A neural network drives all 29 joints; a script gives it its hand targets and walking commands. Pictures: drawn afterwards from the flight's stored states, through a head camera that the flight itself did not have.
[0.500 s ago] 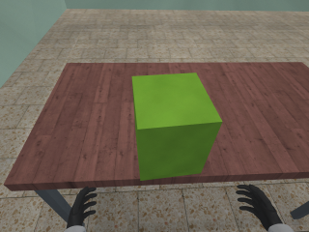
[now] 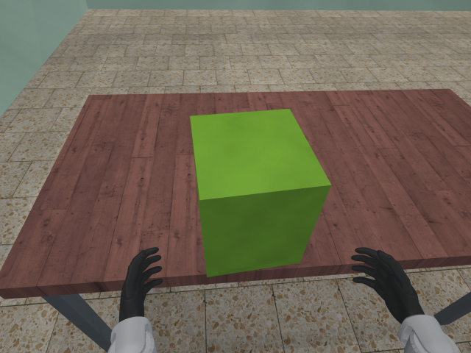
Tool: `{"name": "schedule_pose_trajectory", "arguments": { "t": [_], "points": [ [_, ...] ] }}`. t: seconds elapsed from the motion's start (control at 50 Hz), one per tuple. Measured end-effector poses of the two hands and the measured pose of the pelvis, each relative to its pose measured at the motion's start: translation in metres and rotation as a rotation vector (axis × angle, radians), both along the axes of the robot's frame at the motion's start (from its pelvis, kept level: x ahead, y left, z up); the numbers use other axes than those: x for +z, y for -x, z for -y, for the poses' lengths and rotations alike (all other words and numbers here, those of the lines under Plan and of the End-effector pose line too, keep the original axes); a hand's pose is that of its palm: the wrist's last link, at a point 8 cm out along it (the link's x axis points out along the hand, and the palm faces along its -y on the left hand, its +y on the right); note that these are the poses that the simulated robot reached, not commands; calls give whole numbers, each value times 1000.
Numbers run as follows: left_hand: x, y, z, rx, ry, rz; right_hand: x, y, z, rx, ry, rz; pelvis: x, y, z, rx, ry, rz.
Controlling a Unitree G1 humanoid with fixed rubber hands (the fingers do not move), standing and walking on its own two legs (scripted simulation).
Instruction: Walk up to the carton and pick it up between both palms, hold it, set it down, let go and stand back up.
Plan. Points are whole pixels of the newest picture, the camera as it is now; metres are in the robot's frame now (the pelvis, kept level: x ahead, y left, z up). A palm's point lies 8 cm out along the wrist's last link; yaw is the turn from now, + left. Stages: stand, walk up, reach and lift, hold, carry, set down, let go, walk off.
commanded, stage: reach and lift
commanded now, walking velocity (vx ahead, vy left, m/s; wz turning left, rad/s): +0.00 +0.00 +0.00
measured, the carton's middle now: (247, 193) +0.42 -0.01 +0.03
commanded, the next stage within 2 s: none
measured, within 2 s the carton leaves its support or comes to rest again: neither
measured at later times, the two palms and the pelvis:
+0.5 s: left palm (135, 249) +0.27 +0.17 +0.08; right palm (391, 240) +0.29 -0.23 +0.07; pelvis -0.01 +0.00 +0.00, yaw +0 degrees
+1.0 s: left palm (128, 201) +0.32 +0.18 +0.13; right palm (392, 180) +0.36 -0.23 +0.14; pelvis -0.02 -0.01 +0.00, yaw -1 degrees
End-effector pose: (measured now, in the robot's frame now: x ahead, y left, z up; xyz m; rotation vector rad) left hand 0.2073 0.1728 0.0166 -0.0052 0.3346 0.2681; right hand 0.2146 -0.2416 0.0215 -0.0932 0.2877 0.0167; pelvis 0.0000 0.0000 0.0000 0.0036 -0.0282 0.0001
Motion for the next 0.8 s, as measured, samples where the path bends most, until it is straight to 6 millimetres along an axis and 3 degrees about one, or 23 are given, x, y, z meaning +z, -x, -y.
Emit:
{"name": "schedule_pose_trajectory", "arguments": {
  "t": [0.18,0.3,0.44,0.8],
  "points": [
    [22,-23,9,-15,8,30,17,-25,-3,9,-25,28,0,6,6,1,-4,0],
    [33,-37,2,-7,9,23,34,-42,-7,-1,-27,59,0,11,7,-11,-9,-7],
    [59,-54,1,-14,11,45,49,-69,-8,-3,-35,60,1,12,5,-5,-7,-6],
    [95,-91,-10,-17,21,27,96,-119,-8,3,-31,77,0,14,7,-13,-5,-26]
  ]
}}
